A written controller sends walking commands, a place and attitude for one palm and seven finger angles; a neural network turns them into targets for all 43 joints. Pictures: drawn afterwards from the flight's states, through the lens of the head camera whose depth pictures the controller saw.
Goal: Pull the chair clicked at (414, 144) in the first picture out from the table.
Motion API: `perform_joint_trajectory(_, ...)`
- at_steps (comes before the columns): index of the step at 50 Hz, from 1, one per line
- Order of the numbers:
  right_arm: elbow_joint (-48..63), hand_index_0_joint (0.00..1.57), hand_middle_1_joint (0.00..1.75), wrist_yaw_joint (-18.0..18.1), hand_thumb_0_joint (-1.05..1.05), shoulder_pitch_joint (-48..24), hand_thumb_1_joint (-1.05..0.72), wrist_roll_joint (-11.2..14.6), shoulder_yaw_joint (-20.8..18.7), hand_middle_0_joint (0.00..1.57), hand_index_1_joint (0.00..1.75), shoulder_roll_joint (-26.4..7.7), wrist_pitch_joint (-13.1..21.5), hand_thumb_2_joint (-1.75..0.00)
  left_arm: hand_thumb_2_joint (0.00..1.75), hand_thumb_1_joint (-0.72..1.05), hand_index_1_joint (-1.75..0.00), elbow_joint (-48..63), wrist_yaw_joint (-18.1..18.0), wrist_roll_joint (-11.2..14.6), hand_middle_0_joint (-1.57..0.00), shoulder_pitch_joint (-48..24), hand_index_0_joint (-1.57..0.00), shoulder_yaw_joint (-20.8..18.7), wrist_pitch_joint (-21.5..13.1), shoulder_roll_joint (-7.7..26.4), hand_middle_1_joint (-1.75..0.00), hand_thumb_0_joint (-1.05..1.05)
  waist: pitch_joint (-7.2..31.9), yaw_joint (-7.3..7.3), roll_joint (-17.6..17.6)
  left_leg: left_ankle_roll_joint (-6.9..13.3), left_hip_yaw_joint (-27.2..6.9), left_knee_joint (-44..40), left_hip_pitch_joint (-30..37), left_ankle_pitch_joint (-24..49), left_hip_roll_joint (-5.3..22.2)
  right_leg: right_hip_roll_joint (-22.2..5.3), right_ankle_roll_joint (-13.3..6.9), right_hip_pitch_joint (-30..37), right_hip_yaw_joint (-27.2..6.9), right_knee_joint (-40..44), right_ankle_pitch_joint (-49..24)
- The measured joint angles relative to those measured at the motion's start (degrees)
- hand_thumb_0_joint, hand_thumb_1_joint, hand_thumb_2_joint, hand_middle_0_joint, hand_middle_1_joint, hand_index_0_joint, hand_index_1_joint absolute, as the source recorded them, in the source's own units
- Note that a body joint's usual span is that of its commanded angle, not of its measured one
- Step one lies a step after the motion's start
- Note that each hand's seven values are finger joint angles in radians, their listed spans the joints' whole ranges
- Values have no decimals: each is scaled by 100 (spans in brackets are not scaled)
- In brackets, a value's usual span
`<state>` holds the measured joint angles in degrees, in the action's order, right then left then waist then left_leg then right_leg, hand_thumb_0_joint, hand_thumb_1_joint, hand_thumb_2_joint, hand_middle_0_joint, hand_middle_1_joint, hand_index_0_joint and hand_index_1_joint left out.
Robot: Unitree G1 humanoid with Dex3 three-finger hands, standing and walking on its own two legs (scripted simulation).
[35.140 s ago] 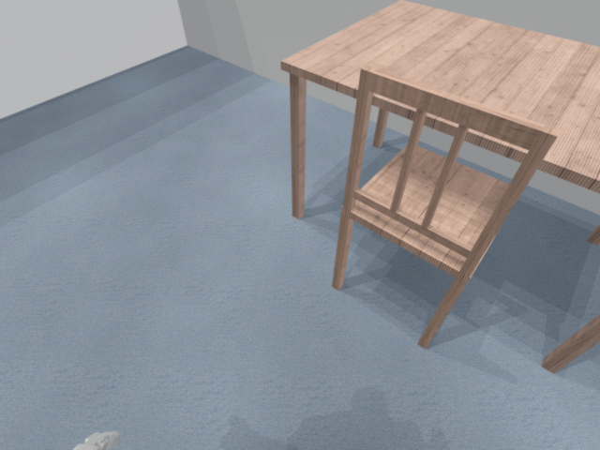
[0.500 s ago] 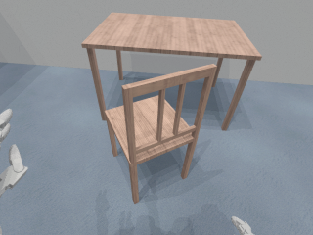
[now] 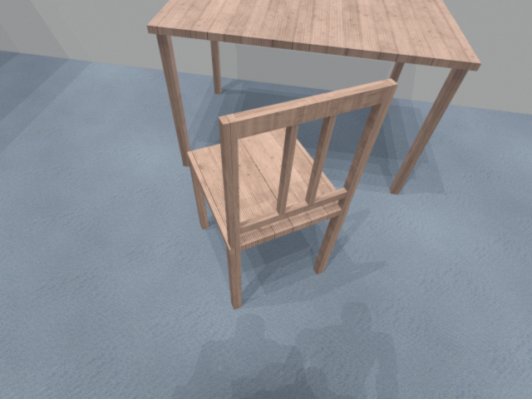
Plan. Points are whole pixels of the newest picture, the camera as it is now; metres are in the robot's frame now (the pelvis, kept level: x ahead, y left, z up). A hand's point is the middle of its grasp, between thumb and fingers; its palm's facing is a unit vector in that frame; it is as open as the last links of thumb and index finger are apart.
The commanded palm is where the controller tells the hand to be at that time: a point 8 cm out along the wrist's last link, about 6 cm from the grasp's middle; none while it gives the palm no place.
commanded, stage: let the arm hang, fingers relaxed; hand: left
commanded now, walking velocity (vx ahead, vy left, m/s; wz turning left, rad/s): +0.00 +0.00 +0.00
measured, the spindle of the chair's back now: (285, 173) +0.62 -0.01 -0.08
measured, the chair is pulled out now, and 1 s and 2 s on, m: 0.46 0.46 0.46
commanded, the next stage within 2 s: look to check the result in 0.68 s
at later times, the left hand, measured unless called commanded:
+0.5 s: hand out of the picture +0.02 +0.17 -0.17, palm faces -0.02 -0.98 -0.19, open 7.3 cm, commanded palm none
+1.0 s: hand out of the picture +0.03 +0.17 -0.17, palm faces -0.02 -0.98 -0.18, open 7.4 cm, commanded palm none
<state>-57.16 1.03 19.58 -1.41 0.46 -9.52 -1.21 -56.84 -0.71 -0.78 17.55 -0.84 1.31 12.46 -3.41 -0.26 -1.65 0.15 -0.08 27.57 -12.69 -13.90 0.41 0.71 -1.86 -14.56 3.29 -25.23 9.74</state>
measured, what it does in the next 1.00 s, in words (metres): stands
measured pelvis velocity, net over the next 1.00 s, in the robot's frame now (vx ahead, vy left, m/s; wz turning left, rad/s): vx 0.03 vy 0.00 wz -0.03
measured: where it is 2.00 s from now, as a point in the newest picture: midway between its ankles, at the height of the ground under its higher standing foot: outside the picture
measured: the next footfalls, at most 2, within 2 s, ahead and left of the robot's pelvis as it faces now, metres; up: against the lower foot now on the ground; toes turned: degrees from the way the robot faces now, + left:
none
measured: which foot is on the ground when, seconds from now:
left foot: down 0.00-1.00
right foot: down 0.00-1.00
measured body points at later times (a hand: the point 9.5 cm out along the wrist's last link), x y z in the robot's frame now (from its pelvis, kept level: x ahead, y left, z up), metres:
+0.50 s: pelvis +0.02 +0.00 +0.00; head +0.03 +0.00 +0.45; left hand +0.02 +0.22 -0.16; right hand -0.01 -0.19 -0.16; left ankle +0.01 +0.12 -0.74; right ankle +0.04 -0.10 -0.74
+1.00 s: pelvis +0.03 +0.00 +0.00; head +0.05 +0.00 +0.45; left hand +0.03 +0.22 -0.16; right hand +0.01 -0.20 -0.16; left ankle +0.01 +0.12 -0.74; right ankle +0.04 -0.10 -0.74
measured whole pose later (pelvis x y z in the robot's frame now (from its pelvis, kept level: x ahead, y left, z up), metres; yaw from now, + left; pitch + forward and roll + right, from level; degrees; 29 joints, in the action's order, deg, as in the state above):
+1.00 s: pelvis +0.03 +0.00 +0.00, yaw -2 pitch -1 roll +0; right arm -63.1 2.2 18.2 -0.9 0.6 -7.2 0.4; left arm -64.3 -1.6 -0.6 15.9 0.6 -0.4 8.1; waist -3.3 0.4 0.3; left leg 0.5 1.7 23.0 -7.0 -14.6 0.1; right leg 0.6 -1.3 -10.8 1.4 -23.6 11.5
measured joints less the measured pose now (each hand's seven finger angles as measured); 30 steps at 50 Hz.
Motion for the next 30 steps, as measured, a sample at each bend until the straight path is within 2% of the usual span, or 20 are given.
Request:
perform_joint_trajectory(6,-275,20,30,34,1,213,-91,26,-20,20,30,56,18,-90,90,95,-30,-544,-18,15,-20,194,-20,77,-7,-8,-30,-1,-11,27,192,29,59,-194,108,58,-23,-17,27,65,-61,138,-45)
perform_joint_trajectory(19,-523,20,30,72,1,60,-91,48,26,20,30,294,124,-90,90,91,-29,-709,-67,26,-20,-103,-20,180,-144,-490,-30,1,88,61,255,47,159,-343,330,44,-57,-44,56,170,-164,102,39)
perform_joint_trajectory(30,-508,20,30,99,1,-69,-91,39,-2,20,30,316,160,-90,90,93,-30,-672,-97,10,-20,-198,-20,114,-168,-408,-30,2,102,64,215,31,168,-381,408,-6,-32,-17,45,235,-175,124,89)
